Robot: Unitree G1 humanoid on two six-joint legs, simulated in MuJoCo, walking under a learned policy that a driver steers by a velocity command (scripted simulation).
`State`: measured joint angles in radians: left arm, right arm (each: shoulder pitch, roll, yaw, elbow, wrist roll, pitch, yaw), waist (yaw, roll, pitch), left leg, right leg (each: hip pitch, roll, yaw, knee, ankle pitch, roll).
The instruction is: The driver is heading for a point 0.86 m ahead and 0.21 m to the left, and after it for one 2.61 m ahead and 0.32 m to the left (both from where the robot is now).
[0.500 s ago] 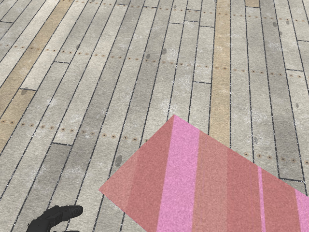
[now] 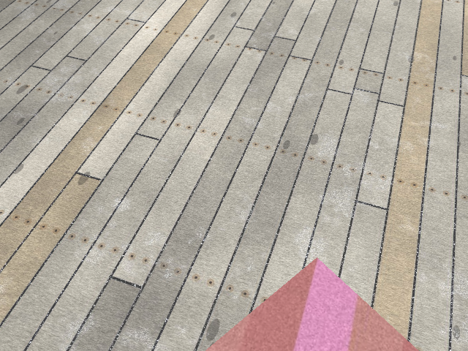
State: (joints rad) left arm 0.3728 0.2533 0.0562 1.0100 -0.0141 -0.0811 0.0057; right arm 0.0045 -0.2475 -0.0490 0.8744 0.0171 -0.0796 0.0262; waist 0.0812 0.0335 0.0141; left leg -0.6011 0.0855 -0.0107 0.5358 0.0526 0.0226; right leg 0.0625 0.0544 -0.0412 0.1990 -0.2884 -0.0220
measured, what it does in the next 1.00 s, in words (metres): walks ahead: left foot, then right foot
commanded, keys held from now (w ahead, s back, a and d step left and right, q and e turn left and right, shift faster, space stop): w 0.14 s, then no key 0.34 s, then q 0.10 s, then w+q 0.42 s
